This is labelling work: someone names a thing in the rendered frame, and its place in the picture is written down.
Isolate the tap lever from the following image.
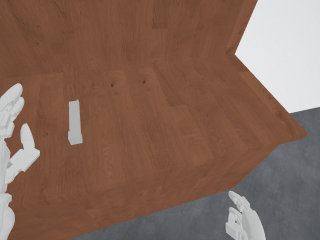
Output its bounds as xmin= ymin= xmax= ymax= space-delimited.
xmin=68 ymin=99 xmax=83 ymax=145

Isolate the robot right hand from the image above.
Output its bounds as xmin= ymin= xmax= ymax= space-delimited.
xmin=225 ymin=191 xmax=266 ymax=240

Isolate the robot left forearm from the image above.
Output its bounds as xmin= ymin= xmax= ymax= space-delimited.
xmin=0 ymin=193 xmax=15 ymax=240

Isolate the robot left hand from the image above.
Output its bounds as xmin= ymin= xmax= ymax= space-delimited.
xmin=0 ymin=83 xmax=40 ymax=194

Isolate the counter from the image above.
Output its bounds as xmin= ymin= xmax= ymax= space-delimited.
xmin=0 ymin=0 xmax=308 ymax=240

